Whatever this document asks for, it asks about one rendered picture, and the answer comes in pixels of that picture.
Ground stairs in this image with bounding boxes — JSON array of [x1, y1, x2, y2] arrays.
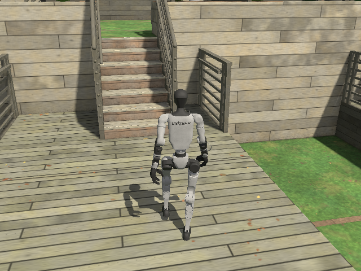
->
[[100, 39, 170, 139]]

